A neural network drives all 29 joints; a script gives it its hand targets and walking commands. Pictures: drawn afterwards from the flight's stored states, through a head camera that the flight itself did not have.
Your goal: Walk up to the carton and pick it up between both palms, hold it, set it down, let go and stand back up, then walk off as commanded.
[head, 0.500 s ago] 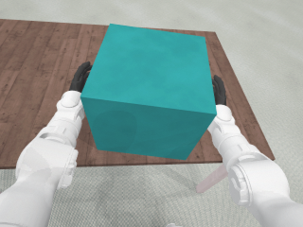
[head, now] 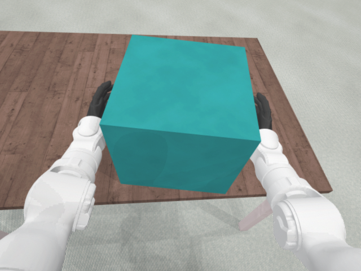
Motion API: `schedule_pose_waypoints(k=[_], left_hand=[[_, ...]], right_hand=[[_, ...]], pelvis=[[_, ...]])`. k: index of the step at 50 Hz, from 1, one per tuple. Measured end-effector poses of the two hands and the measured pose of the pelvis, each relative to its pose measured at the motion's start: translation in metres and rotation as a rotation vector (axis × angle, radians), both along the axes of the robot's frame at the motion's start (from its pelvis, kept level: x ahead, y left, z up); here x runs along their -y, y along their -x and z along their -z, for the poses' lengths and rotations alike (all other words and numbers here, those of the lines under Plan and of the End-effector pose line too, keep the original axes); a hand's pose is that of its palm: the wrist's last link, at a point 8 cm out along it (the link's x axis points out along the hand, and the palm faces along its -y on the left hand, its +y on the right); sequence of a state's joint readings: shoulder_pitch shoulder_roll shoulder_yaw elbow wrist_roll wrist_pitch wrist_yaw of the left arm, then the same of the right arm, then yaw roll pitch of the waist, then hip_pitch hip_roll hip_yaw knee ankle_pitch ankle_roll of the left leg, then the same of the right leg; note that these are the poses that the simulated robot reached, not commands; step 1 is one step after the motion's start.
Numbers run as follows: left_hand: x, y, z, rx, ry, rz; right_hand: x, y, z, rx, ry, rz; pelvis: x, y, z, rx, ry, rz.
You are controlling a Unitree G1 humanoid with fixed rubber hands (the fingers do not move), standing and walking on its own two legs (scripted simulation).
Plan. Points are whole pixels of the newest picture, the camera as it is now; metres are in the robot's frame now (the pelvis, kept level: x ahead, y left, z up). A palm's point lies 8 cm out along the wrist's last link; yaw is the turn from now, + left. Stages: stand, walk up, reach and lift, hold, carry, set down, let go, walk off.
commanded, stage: reach and lift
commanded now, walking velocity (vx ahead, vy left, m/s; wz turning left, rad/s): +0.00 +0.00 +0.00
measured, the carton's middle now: (180, 117) +0.48 -0.05 +0.02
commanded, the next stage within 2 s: none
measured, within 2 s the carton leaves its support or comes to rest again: leaves its support in 0.82 s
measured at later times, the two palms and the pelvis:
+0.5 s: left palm (96, 117) +0.46 +0.15 +0.07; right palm (261, 129) +0.39 -0.22 +0.08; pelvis +0.03 +0.00 +0.02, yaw +1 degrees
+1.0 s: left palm (96, 117) +0.45 +0.15 +0.09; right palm (265, 132) +0.38 -0.22 +0.08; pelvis +0.02 +0.00 +0.03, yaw +1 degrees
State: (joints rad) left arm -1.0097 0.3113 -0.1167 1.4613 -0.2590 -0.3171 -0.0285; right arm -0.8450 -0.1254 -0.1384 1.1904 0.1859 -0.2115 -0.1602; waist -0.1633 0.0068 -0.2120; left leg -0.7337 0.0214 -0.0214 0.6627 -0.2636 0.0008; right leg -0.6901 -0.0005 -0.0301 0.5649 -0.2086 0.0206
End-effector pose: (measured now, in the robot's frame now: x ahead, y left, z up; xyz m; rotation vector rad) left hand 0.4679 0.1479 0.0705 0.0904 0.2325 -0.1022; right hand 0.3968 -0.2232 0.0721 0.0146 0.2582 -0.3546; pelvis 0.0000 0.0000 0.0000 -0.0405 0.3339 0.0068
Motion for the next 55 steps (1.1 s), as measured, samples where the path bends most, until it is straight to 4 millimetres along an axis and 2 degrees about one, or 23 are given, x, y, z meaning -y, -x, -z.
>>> schedule_pose_waypoints(k=[11, 19, 36, 43, 55], left_hand=[[0.000, 0.003, -0.001, 0.015, 0.002, 0.004], [-0.002, 0.010, -0.003, 0.029, 0.010, -0.002], [-0.001, 0.007, -0.001, 0.016, 0.002, 0.005], [-0.001, 0.012, -0.006, 0.057, -0.004, 0.009], [0.003, 0.023, -0.022, 0.117, 0.008, 0.006]], right_hand=[[-0.001, 0.003, -0.003, 0.019, 0.050, -0.020], [-0.003, 0.007, -0.005, 0.033, 0.072, -0.030], [-0.003, 0.006, -0.002, 0.033, 0.074, -0.028], [-0.003, 0.012, -0.005, 0.078, 0.086, -0.025], [0.001, 0.025, -0.011, 0.134, 0.116, -0.025]], pelvis=[[-0.001, -0.005, -0.010, 0.036, -0.007, -0.003], [-0.003, -0.019, -0.020, 0.088, -0.008, -0.011], [-0.004, -0.042, -0.024, 0.129, -0.007, -0.028], [-0.004, -0.037, -0.025, 0.141, -0.008, -0.025], [-0.003, -0.016, -0.026, 0.134, -0.013, -0.010]])
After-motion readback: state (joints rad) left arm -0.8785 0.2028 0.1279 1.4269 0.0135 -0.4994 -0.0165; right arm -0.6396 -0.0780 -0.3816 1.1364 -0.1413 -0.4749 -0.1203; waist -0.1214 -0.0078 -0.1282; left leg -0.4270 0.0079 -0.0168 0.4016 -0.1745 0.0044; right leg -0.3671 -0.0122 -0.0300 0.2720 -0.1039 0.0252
